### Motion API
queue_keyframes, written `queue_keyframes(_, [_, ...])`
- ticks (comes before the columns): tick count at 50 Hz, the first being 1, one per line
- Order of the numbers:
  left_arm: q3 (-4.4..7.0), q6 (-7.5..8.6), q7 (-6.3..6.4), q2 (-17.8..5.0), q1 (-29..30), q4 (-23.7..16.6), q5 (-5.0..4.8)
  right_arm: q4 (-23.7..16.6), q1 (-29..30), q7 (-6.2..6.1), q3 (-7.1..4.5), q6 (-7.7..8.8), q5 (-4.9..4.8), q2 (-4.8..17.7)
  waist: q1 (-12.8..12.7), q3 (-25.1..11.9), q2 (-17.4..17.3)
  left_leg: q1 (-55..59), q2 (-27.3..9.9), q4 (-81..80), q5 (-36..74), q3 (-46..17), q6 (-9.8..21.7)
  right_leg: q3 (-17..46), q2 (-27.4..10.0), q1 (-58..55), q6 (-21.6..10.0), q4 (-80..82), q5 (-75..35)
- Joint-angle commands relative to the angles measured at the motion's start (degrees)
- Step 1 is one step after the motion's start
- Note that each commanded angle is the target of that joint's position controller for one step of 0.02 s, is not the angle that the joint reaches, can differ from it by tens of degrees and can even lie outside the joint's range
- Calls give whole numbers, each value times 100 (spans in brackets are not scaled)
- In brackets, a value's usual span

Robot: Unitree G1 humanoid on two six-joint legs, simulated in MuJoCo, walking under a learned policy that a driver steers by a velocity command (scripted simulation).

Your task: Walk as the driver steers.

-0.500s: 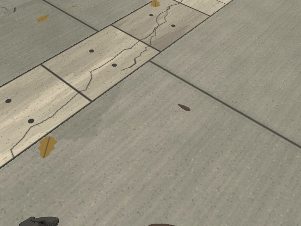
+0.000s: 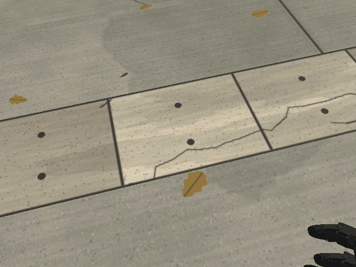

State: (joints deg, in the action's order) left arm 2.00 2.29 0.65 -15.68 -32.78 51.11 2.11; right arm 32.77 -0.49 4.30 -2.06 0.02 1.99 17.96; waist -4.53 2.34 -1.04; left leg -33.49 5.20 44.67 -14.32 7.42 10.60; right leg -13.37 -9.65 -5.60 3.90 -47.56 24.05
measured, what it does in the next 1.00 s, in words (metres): walks ahead, turning left: right foot, then left foot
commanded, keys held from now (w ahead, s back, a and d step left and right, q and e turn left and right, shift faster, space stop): w+q+shift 1.00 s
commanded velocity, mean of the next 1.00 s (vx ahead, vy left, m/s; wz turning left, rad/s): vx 0.99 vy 0.00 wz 1.00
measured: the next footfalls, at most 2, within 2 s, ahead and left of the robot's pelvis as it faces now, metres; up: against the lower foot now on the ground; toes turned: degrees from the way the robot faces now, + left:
right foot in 0.38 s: +0.60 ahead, -0.07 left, +0.00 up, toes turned +22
left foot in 0.82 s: +0.85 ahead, +0.33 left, +0.00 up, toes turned +48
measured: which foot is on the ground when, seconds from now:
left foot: down 0.00-0.36, up 0.38-0.80, down 0.82-1.00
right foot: up 0.00-0.36, down 0.38-0.80, up 0.82-1.00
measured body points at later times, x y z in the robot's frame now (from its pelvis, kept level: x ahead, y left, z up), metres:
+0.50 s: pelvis +0.47 +0.03 +0.03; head +0.50 +0.04 +0.48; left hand +0.47 +0.35 -0.06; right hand +0.69 -0.20 -0.08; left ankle +0.30 +0.06 -0.57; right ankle +0.56 -0.08 -0.69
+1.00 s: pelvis +0.85 +0.32 +0.03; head +0.87 +0.34 +0.48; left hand +0.77 +0.62 -0.04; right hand +1.09 +0.16 -0.09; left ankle +0.83 +0.30 -0.69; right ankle +1.01 +0.22 -0.61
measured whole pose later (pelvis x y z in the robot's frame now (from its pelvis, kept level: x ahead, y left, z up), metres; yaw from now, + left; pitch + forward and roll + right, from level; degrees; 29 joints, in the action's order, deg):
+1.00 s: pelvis +0.85 +0.32 +0.03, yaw +57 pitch +0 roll +1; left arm -0.5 3.0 -0.4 -13.7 -6.1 35.4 3.6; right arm 47.3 -23.6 -0.2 -3.6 1.5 0.9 18.7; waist 2.1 3.8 -0.2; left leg -11.3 14.3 28.2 -15.6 -3.1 11.8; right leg 5.3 -7.9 33.8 3.9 -68.8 23.1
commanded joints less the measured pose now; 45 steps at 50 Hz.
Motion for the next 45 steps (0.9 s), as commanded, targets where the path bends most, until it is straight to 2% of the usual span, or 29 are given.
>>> queue_keyframes(1, [198, 340, -129, -1154, 1708, -1660, -57, 216, -2507, -329, -657, -116, -37, 1805, 1482, -2135, -119, 6266, -1916, -2453, -1745, -5306, 1298, 1436, 732, 5639, -210, -4414, -274])
queue_keyframes(2, [146, 411, -119, -1024, 2075, -1805, -116, 490, -2548, -402, -642, -80, -36, 1684, 1402, -1439, 8, 5764, -1874, -2653, -845, -4786, 1186, 1615, 474, 5864, -265, -4133, -530])
queue_keyframes(3, [79, 434, -90, -926, 1863, -1715, -87, 609, -2387, -447, -574, 2, -56, 1436, 1011, -680, 358, 4676, -1692, -2768, -164, -4246, 1049, 1591, 248, 5565, -273, -3481, -557])
queue_keyframes(5, [60, 244, -94, -873, 1434, -1549, 142, 558, -1765, -522, -415, 145, -60, 1087, 360, -141, 465, 3203, -1148, -2872, 330, -3377, 970, 1643, 62, 4827, -150, -2873, -100])
queue_keyframes(6, [58, 118, -113, -861, 1320, -1550, 201, 545, -1688, -508, -345, 213, -107, 939, 205, -14, 225, 2649, -1047, -2971, 480, -3303, 1058, 1648, 21, 4610, -61, -2583, 175])
queue_keyframes(8, [22, -20, -140, -766, 1900, -1807, 204, 592, -1615, -449, -297, 351, -155, 858, 156, 436, 60, 1656, -761, -3395, 242, -3031, 1016, 1460, -6, 4430, 67, -1625, 185])
queue_keyframes(10, [-51, -9, -191, -628, 2653, -2099, 112, 616, -1528, -417, -323, 442, -103, 903, 240, 711, -41, 964, -438, -3618, 552, -2850, 854, 1283, 158, 3955, 109, -569, -1033])
queue_keyframes(13, [-100, 47, -259, -517, 2942, -2121, -24, 760, -1741, -353, -408, 505, -194, 1064, 462, 381, -91, 960, -443, -3605, 2019, -2780, 509, 1202, 536, 2632, -82, 741, -2785])
queue_keyframes(16, [30, 56, -161, -870, 2610, -1978, -53, 915, -1962, -397, -482, 476, -234, 1306, 386, -182, -67, 2233, -552, -2594, 4027, -2932, 160, 1278, 923, 1838, -290, 1359, -2383])
queue_keyframes(17, [153, 72, -81, -1135, 1884, -1801, -70, 937, -1910, -402, -516, 458, -190, 1495, -14, -692, -13, 2390, -535, -1515, 4717, -2899, 7, 1251, 1075, 1037, -338, 1291, -1776])
queue_keyframes(18, [277, 69, 40, -1335, 688, -1552, -91, 905, -1585, -371, -530, 466, -125, 1595, -781, -1218, 16, 1883, -387, -4, 4687, -2759, -147, 1197, 944, -286, -370, 1287, -1433])
queue_keyframes(19, [426, 92, 186, -1735, -465, -1343, 51, 772, -1401, -370, -352, 546, -72, 910, -1183, -1861, 636, 958, 31, 2140, 2529, -2378, -254, 2280, -105, -1542, -514, 1406, 367])
queue_keyframes(20, [461, 127, 149, -2118, -124, -1391, 283, 429, -1977, -397, -116, 525, -322, 77, -385, -2378, 2430, -475, 510, 3709, -1604, -1843, -345, 5376, -1789, -2093, -798, 2767, 1916])
queue_keyframes(21, [464, 100, 88, -1713, 730, -1524, 180, 469, -1786, -442, -106, 484, -187, 532, -186, -1939, 2105, -998, 64, 3989, -870, -1606, -244, 6243, -1702, -1389, -995, 3344, 2680])
queue_keyframes(22, [341, 82, 67, -1157, 1287, -1591, 123, 578, -1463, -400, -163, 394, -76, 785, -94, -1172, 1312, -1053, -368, 3792, -326, -1460, -255, 5175, -1469, -593, -1038, 3235, 2495])
queue_keyframes(23, [276, 73, 34, -881, 1392, -1488, 110, 606, -1232, -312, -162, 318, -7, 785, -47, -696, 643, -949, -587, 3601, -130, -1339, -301, 4303, -1241, 54, -1030, 3174, 1502])
queue_keyframes(26, [163, 205, -31, -555, 1029, -951, 30, 379, -849, -78, -49, 80, 21, 270, 216, 34, 564, -961, -953, 3330, -182, -1265, -394, 2583, -934, 987, -797, 3423, -221])
queue_keyframes(28, [146, 327, -116, -498, 1057, -773, -75, 125, -485, -13, 33, -17, 16, 92, 373, 240, 535, -1212, -1046, 3115, 132, -1149, -414, 1733, -890, 1139, -692, 3671, -1217])
queue_keyframes(31, [148, 446, -123, -558, 1382, -696, -61, -172, -10, 64, 81, -35, -30, 127, 643, 475, 598, -973, -1012, 2027, 1012, -811, -399, 462, -515, 1477, -590, 3984, -2439])
queue_keyframes(32, [163, 448, -102, -600, 1327, -626, -54, -158, 100, 96, 81, -46, -54, 172, 599, 477, 462, -846, -892, 1652, 1208, -526, -338, 97, -290, 1347, -567, 4093, -2718])
queue_keyframes(34, [190, 457, -67, -775, 1098, -493, -57, -293, 532, 169, 143, -11, -12, 108, 566, 797, 254, -513, -804, 574, 1352, -21, -148, -325, -324, 1176, -543, 4171, -3973])
queue_keyframes(36, [237, 378, -12, -1023, 843, -463, -71, -152, 421, 138, 106, 45, -27, 182, 646, 491, 350, 210, -329, 112, 1326, 422, 26, -491, -314, 619, -523, 3671, -6532])
queue_keyframes(38, [344, 200, 57, -1460, 983, -553, -67, 177, -695, 26, -44, 81, -72, 494, 1331, -269, 673, 1423, 45, 43, 822, 411, 180, -437, -532, 269, -530, 2073, -8433])
queue_keyframes(39, [391, 101, 72, -1602, 1251, -669, -55, 519, -1859, -57, -181, 84, -92, 712, 1868, -822, 777, 2609, 185, 29, 527, 236, 313, -291, -639, 558, -595, 684, -8711])
queue_keyframes(40, [398, 32, 53, -1554, 1490, -786, -24, 944, -3021, -190, -367, 82, -110, 951, 2266, -1283, 553, 4180, 210, -454, 296, -226, 467, -164, -540, 1489, -574, -1154, -7512])
queue_keyframes(41, [314, 15, -53, -1045, 1567, -891, 15, 963, -2577, -350, -564, -5, -271, 1289, 1748, -861, -695, 4705, -307, -904, -256, -1357, 627, -104, 595, 3047, -380, -3331, -1562])
queue_keyframes(42, [187, 114, -80, -702, 1116, -1596, -40, 577, -1940, -329, -620, -101, -17, 1914, 878, -1540, -1393, 5958, -1633, -1724, -139, -4583, 1696, 742, 1139, 5139, -104, -4979, 551])
queue_keyframes(43, [146, 283, -85, -931, 1654, -1796, -53, 493, -2324, -404, -647, -129, 2, 1766, 1230, -1874, -409, 5919, -1889, -2704, -1097, -5557, 1822, 1673, 944, 5591, -163, -4802, 136])
queue_keyframes(45, [71, 369, -59, -869, 2035, -1754, -19, 831, -2143, -488, -542, 56, -70, 1254, 734, -343, 518, 4026, -1594, -3134, -536, -4857, 1376, 1762, 446, 5300, -190, -3460, -202])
